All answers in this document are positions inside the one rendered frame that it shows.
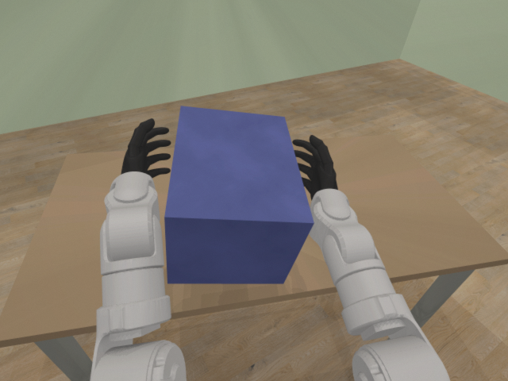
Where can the robot left upper arm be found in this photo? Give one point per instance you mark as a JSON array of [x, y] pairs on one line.
[[149, 361]]

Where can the robot right upper arm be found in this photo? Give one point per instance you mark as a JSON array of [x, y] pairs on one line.
[[406, 358]]

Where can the robot right forearm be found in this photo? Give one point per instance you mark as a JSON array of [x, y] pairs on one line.
[[372, 309]]

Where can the carton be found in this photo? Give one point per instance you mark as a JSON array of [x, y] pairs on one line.
[[237, 211]]

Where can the robot left forearm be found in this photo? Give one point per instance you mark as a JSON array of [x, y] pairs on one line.
[[132, 256]]

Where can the table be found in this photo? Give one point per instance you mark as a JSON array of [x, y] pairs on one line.
[[418, 228]]

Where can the robot left hand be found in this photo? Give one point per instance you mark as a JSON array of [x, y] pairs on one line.
[[136, 158]]

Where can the robot right hand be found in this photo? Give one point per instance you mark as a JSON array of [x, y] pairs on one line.
[[321, 173]]

